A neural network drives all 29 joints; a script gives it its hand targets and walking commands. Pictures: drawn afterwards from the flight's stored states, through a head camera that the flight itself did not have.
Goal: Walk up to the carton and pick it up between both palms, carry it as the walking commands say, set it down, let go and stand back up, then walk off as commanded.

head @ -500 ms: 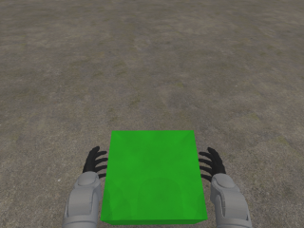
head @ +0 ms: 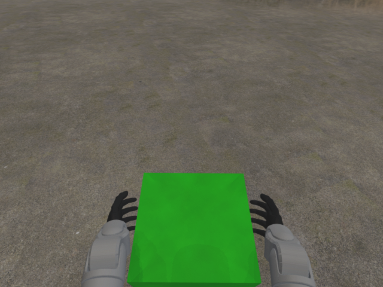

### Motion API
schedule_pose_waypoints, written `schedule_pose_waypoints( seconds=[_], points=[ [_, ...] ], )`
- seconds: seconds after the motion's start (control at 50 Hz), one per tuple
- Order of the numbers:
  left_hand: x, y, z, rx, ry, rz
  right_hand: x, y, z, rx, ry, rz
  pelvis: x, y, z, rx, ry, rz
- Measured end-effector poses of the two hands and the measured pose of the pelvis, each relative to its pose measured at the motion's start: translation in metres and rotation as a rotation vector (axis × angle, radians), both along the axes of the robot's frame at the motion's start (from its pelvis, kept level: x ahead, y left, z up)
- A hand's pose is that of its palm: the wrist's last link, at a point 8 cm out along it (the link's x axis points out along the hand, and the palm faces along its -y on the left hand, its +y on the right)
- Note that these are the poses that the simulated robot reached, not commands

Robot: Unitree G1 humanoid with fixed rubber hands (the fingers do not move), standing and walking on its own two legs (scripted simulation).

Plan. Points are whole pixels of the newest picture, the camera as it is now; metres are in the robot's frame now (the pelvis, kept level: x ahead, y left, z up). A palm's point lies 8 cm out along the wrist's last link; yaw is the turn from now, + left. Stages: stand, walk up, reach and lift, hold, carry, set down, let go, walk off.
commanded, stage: carry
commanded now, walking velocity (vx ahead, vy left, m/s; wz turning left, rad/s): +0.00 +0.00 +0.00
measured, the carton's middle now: (193, 232) +0.30 +0.01 -0.06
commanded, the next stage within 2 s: hold in 1.38 s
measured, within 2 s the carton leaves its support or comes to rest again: neither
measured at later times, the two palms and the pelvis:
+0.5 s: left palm (108, 245) +0.22 +0.18 +0.02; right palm (276, 249) +0.22 -0.16 +0.04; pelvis -0.05 +0.01 +0.00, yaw +0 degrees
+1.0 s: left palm (113, 241) +0.23 +0.17 +0.02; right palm (277, 248) +0.23 -0.16 +0.02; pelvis -0.04 +0.00 +0.00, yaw +0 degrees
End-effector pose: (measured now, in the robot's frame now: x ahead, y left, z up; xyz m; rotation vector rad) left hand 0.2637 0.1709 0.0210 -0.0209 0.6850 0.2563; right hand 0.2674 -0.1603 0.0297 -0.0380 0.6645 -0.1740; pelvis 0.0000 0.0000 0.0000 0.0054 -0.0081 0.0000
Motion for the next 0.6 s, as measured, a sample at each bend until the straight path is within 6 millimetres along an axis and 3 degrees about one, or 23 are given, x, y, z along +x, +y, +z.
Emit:
schedule_pose_waypoints(
  seconds=[0.3,0.6],
  points=[
    [-0.03,0.001,0.009,-0.009,-0.027,0.0,-0.031,0.002,0.011,-0.008,-0.026,-0.003,-0.034,0.002,0.001,-0.004,-0.045,0.0],
    [-0.042,0.006,0.0,-0.011,0.012,0.002,-0.045,0.006,0.001,-0.01,0.019,-0.003,-0.047,0.007,0.001,-0.01,-0.056,0.0]
  ],
)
